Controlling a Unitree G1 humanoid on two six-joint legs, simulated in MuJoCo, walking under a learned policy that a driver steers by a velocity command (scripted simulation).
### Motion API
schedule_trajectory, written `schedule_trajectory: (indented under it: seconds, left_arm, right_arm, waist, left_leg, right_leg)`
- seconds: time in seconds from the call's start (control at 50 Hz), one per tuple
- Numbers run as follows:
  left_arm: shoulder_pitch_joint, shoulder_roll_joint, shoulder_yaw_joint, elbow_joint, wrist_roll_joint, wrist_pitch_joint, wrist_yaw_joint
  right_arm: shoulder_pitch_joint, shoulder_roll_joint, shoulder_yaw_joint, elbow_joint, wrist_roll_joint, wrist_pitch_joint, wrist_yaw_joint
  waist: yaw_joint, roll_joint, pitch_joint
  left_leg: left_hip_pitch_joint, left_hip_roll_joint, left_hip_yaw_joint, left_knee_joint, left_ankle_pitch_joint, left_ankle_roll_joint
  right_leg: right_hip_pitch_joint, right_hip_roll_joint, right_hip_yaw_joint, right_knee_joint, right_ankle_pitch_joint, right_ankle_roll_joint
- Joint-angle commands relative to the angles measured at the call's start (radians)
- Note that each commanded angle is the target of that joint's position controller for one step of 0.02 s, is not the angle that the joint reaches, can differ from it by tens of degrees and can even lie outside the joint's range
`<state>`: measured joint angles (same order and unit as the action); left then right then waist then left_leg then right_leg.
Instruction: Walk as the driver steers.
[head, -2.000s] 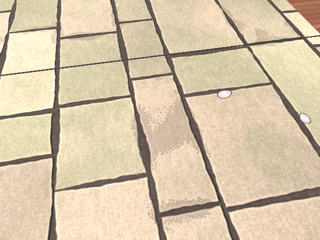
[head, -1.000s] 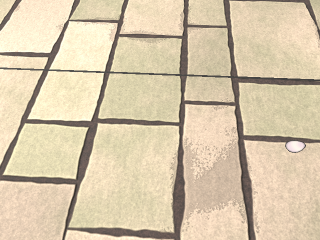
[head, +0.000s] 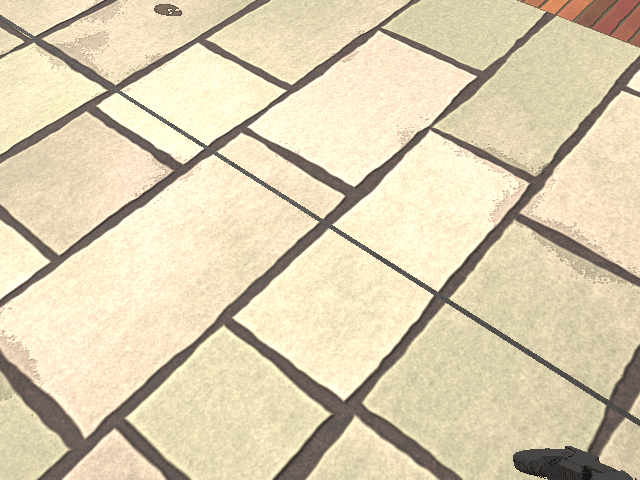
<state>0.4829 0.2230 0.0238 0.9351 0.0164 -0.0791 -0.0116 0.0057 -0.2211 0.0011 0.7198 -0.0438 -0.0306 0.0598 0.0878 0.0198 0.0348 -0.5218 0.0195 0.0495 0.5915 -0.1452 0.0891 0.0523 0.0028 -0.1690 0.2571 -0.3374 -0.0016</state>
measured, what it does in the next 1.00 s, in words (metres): walks ahead: left foot, then right foot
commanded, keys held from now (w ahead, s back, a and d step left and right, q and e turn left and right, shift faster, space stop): w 1.00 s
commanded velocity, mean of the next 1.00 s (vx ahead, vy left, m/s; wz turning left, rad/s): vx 0.50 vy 0.00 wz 0.04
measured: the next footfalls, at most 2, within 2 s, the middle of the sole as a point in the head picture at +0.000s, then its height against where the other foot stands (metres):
left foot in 0.04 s outside the picture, level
right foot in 0.58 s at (402, 479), level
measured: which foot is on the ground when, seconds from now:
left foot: up 0.00-0.02, down 0.04-0.60, up 0.62-1.00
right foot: down 0.00-0.06, up 0.08-0.56, down 0.58-1.00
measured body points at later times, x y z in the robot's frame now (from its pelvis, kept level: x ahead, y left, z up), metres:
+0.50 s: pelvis +0.25 +0.01 +0.00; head +0.28 +0.01 +0.45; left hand +0.44 +0.24 -0.11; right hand +0.19 -0.24 -0.14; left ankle +0.12 +0.09 -0.74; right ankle +0.42 -0.10 -0.70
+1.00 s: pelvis +0.52 -0.02 +0.01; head +0.54 -0.02 +0.46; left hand +0.45 +0.22 -0.14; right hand +0.68 -0.24 -0.12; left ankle +0.69 +0.12 -0.69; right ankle +0.43 -0.09 -0.74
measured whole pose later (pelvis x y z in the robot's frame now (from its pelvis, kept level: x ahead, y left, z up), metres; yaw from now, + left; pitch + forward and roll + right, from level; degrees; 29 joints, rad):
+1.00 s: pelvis +0.52 -0.02 +0.01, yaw +0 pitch +0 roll -1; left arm 0.45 0.19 0.03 1.02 0.01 -0.09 -0.01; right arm 0.07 -0.21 -0.02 0.89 -0.03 -0.03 0.03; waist 0.05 0.03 0.05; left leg -0.60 0.09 0.04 0.67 -0.02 0.03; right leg 0.05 0.08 -0.08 0.18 -0.24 -0.08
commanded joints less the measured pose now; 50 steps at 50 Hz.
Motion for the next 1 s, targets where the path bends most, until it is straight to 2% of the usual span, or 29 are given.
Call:
schedule_trajectory:
  seconds: [0.02, 0.04, 0.06, 0.08, 0.1, 0.12, 0.14, 0.16, 0.18, 0.22, 0.28, 0.34, 0.42, 0.48, 0.52, 0.54, 0.56, 0.58, 0.6, 0.62, 0.64, 0.66, 0.68, 0.7, 0.74, 0.78, 0.84, 0.9, 1.0]
  left_arm:
    - [0.018, 0.178, 0.033, -0.015, -0.007, 0.009, 0.010]
    - [0.010, 0.156, 0.024, -0.033, -0.011, 0.007, 0.010]
    - [0.048, 0.051, -0.004, -0.096, -0.033, 0.002, -0.003]
    - [0.017, 0.136, 0.024, -0.089, -0.012, 0.007, 0.005]
    - [-0.069, 0.157, 0.036, -0.111, -0.004, 0.010, 0.006]
    - [-0.098, 0.131, 0.028, -0.115, -0.009, 0.005, 0.000]
    - [-0.095, 0.113, 0.027, -0.103, -0.007, 0.011, -0.003]
    - [-0.070, 0.102, 0.026, -0.089, 0.008, 0.025, -0.007]
    - [-0.048, 0.085, 0.024, -0.073, 0.016, 0.038, -0.014]
    - [-0.074, 0.078, 0.028, -0.079, 0.021, 0.050, -0.024]
    - [-0.205, 0.077, 0.030, -0.118, 0.020, 0.055, -0.027]
    - [-0.320, 0.067, 0.023, -0.151, 0.015, 0.051, -0.027]
    - [-0.448, 0.065, 0.013, -0.189, 0.011, 0.046, -0.026]
    - [-0.499, 0.079, 0.015, -0.214, 0.012, 0.040, -0.023]
    - [-0.469, 0.086, 0.019, -0.210, 0.012, 0.032, -0.018]
    - [-0.405, 0.095, 0.026, -0.190, 0.012, 0.027, -0.012]
    - [-0.275, 0.108, 0.036, -0.146, 0.015, 0.019, -0.003]
    - [-0.095, 0.148, 0.053, -0.086, 0.029, 0.008, 0.008]
    - [0.043, 0.256, 0.082, -0.067, 0.052, 0.002, 0.019]
    - [0.034, 0.278, 0.089, -0.058, 0.023, 0.015, 0.007]
    - [-0.083, 0.231, 0.080, -0.073, -0.004, 0.021, 0.002]
    - [-0.168, 0.160, 0.062, -0.087, -0.007, 0.018, -0.001]
    - [-0.207, 0.115, 0.049, -0.083, -0.002, 0.012, -0.003]
    - [-0.214, 0.088, 0.040, -0.069, -0.004, 0.005, -0.001]
    - [-0.179, 0.077, 0.036, -0.040, -0.002, -0.010, 0.001]
    - [-0.137, 0.100, 0.041, -0.014, -0.008, -0.021, 0.001]
    - [-0.084, 0.101, 0.039, 0.013, -0.009, -0.022, 0.001]
    - [-0.043, 0.096, 0.034, 0.034, -0.010, -0.022, 0.002]
    - [0.032, 0.106, 0.033, 0.073, 0.000, -0.018, 0.014]
  right_arm:
    - [0.166, -0.105, -0.036, 0.010, -0.012, -0.032, -0.021]
    - [0.337, -0.158, -0.057, 0.064, -0.027, -0.040, -0.034]
    - [0.462, -0.270, -0.086, 0.074, -0.040, -0.039, -0.051]
    - [0.472, -0.270, -0.094, 0.084, 0.011, -0.025, -0.058]
    - [0.391, -0.233, -0.085, 0.089, 0.029, -0.024, -0.058]
    - [0.325, -0.173, -0.070, 0.085, 0.029, -0.031, -0.054]
    - [0.282, -0.137, -0.061, 0.085, 0.030, -0.038, -0.051]
    - [0.257, -0.110, -0.054, 0.092, 0.034, -0.044, -0.052]
    - [0.255, -0.100, -0.051, 0.097, 0.032, -0.051, -0.052]
    - [0.290, -0.112, -0.055, 0.123, 0.038, -0.065, -0.052]
    - [0.350, -0.117, -0.058, 0.160, 0.040, -0.069, -0.053]
    - [0.399, -0.115, -0.055, 0.189, 0.037, -0.067, -0.052]
    - [0.470, -0.131, -0.055, 0.229, 0.031, -0.067, -0.058]
    - [0.498, -0.143, -0.057, 0.257, 0.024, -0.062, -0.068]
    - [0.479, -0.155, -0.059, 0.267, 0.020, -0.060, -0.074]
    - [0.463, -0.165, -0.061, 0.270, 0.019, -0.059, -0.075]
    - [0.446, -0.172, -0.062, 0.274, 0.020, -0.055, -0.075]
    - [0.445, -0.158, -0.056, 0.269, 0.024, -0.055, -0.074]
    - [0.495, -0.081, -0.035, 0.231, 0.053, -0.058, -0.068]
    - [0.546, -0.086, -0.046, 0.242, 0.052, -0.060, -0.063]
    - [0.471, -0.135, -0.060, 0.233, 0.032, -0.055, -0.065]
    - [0.398, -0.123, -0.057, 0.216, 0.028, -0.060, -0.059]
    - [0.370, -0.096, -0.054, 0.212, 0.030, -0.058, -0.055]
    - [0.367, -0.085, -0.054, 0.210, 0.016, -0.047, -0.051]
    - [0.389, -0.057, -0.049, 0.224, 0.005, -0.024, -0.039]
    - [0.343, -0.049, -0.048, 0.209, 0.006, -0.014, -0.033]
    - [0.205, -0.054, -0.047, 0.167, 0.008, -0.009, -0.029]
    - [0.086, -0.039, -0.038, 0.131, 0.016, -0.013, -0.027]
    - [-0.041, -0.043, -0.033, 0.091, 0.020, -0.018, -0.029]
  waist:
    - [-0.143, -0.091, -0.077]
    - [-0.208, -0.049, -0.188]
    - [-0.220, 0.170, -0.347]
    - [-0.223, 0.146, -0.351]
    - [-0.184, 0.075, -0.189]
    - [-0.147, 0.055, -0.101]
    - [-0.109, 0.045, -0.050]
    - [-0.074, 0.059, -0.022]
    - [-0.061, 0.064, -0.025]
    - [-0.049, 0.050, -0.014]
    - [-0.069, 0.042, 0.034]
    - [-0.094, 0.036, 0.052]
    - [-0.131, 0.036, 0.072]
    - [-0.135, 0.035, 0.086]
    - [-0.109, 0.038, 0.073]
    - [-0.079, 0.046, 0.038]
    - [-0.019, 0.031, -0.031]
    - [0.046, -0.001, -0.138]
    - [0.058, -0.163, -0.276]
    - [0.020, -0.280, -0.349]
    - [-0.023, -0.145, -0.199]
    - [-0.041, -0.068, -0.085]
    - [-0.070, -0.045, -0.024]
    - [-0.096, -0.069, 0.002]
    - [-0.115, -0.082, -0.007]
    - [-0.121, -0.074, 0.007]
    - [-0.096, -0.071, 0.048]
    - [-0.069, -0.075, 0.063]
    - [-0.031, -0.086, 0.075]
  left_leg:
    - [0.302, -0.076, 0.055, -0.136, -0.031, 0.056]
    - [0.561, 0.016, -0.051, -0.132, -0.058, 0.093]
    - [0.905, 0.344, -0.504, -0.167, -0.138, 0.210]
    - [0.869, 0.411, -0.717, -0.287, -0.068, 0.250]
    - [0.753, 0.346, -0.539, -0.290, -0.024, 0.218]
    - [0.612, 0.298, -0.427, -0.324, 0.042, 0.186]
    - [0.506, 0.246, -0.341, -0.364, 0.078, 0.145]
    - [0.424, 0.205, -0.280, -0.396, 0.098, 0.118]
    - [0.389, 0.186, -0.244, -0.418, 0.124, 0.115]
    - [0.378, 0.170, -0.207, -0.451, 0.177, 0.127]
    - [0.398, 0.161, -0.171, -0.491, 0.182, 0.135]
    - [0.435, 0.151, -0.137, -0.491, 0.225, 0.128]
    - [0.515, 0.167, -0.113, -0.474, 0.299, 0.120]
    - [0.605, 0.201, -0.116, -0.434, 0.374, 0.113]
    - [0.634, 0.208, -0.100, -0.363, 0.532, 0.096]
    - [0.632, 0.201, -0.086, -0.281, 0.676, 0.082]
    - [0.613, 0.173, -0.060, -0.122, 0.766, 0.066]
    - [0.488, 0.126, -0.028, 0.099, 0.647, 0.047]
    - [0.186, 0.018, 0.033, 0.460, 0.232, 0.006]
    - [-0.017, -0.125, -0.048, 0.698, -0.369, -0.003]
    - [-0.093, -0.045, -0.124, 0.748, -0.302, 0.010]
    - [-0.098, -0.003, -0.114, 0.706, -0.220, 0.012]
    - [-0.066, 0.036, -0.104, 0.635, -0.170, 0.012]
    - [-0.023, 0.058, -0.102, 0.579, -0.149, 0.002]
    - [0.031, 0.060, -0.079, 0.550, -0.122, -0.015]
    - [-0.016, 0.074, -0.062, 0.502, -0.075, -0.031]
    - [-0.118, 0.096, -0.036, 0.375, 0.031, -0.057]
    - [-0.113, 0.083, -0.009, 0.198, 0.121, -0.070]
    - [-0.091, 0.049, 0.017, 0.033, 0.137, -0.051]
  right_leg:
    - [-0.046, -0.227, 0.076, 0.247, 0.859, -0.127]
    - [-0.199, -0.193, 0.054, 0.458, 0.681, -0.105]
    - [-0.570, -0.064, 0.006, 0.834, 0.153, -0.054]
    - [-0.713, 0.007, 0.117, 0.995, -0.195, -0.054]
    - [-0.775, -0.055, 0.176, 1.009, -0.116, -0.065]
    - [-0.744, -0.082, 0.181, 0.952, -0.044, -0.066]
    - [-0.686, -0.107, 0.180, 0.888, -0.006, -0.061]
    - [-0.627, -0.117, 0.178, 0.850, 0.014, -0.049]
    - [-0.588, -0.113, 0.170, 0.841, 0.037, -0.040]
    - [-0.605, -0.113, 0.158, 0.821, 0.086, -0.028]
    - [-0.704, -0.132, 0.151, 0.731, 0.195, -0.007]
    - [-0.730, -0.126, 0.139, 0.591, 0.286, -0.001]
    - [-0.710, -0.094, 0.114, 0.438, 0.336, -0.021]
    - [-0.703, -0.074, 0.108, 0.367, 0.281, -0.055]
    - [-0.621, -0.042, 0.091, 0.320, 0.207, -0.087]
    - [-0.521, -0.010, 0.076, 0.299, 0.170, -0.104]
    - [-0.361, 0.028, 0.057, 0.245, 0.178, -0.125]
    - [-0.108, -0.011, 0.105, 0.227, 0.192, -0.157]
    - [0.184, -0.292, 0.478, 0.189, 0.066, -0.240]
    - [0.260, -0.428, 0.869, 0.032, 0.095, -0.324]
    - [0.132, -0.388, 0.748, 0.019, 0.041, -0.300]
    - [-0.012, -0.353, 0.614, -0.011, 0.060, -0.280]
    - [-0.115, -0.302, 0.515, -0.051, 0.113, -0.242]
    - [-0.182, -0.260, 0.442, -0.072, 0.179, -0.214]
    - [-0.226, -0.229, 0.365, -0.094, 0.297, -0.208]
    - [-0.220, -0.217, 0.315, -0.122, 0.340, -0.216]
    - [-0.184, -0.196, 0.270, -0.155, 0.358, -0.213]
    - [-0.157, -0.174, 0.226, -0.153, 0.413, -0.198]
    - [-0.036, -0.208, 0.213, -0.115, 0.507, -0.198]
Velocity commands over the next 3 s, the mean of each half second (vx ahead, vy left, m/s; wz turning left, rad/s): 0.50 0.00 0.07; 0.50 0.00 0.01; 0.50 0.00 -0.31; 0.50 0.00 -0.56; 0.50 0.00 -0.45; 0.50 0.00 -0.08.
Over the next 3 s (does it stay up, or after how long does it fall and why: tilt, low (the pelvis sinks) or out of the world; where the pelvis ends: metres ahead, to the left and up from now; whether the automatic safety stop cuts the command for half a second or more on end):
stays up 1.42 -0.41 0.01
